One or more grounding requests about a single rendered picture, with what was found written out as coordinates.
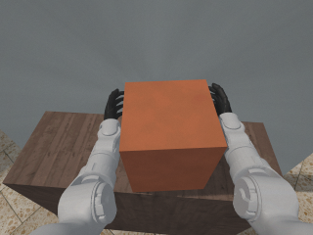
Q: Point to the carton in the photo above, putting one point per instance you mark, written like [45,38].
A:
[170,137]

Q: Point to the robot right forearm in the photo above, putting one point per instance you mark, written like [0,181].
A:
[241,156]

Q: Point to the robot left forearm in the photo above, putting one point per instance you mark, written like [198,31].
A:
[104,158]

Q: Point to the robot right hand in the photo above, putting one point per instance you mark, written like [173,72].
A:
[221,103]

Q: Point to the pedestal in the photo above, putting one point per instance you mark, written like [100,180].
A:
[60,146]

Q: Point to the left robot upper arm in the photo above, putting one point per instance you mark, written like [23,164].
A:
[84,209]

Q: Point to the robot left hand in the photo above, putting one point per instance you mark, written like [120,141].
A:
[111,107]

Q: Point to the right robot upper arm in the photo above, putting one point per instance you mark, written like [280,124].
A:
[270,206]

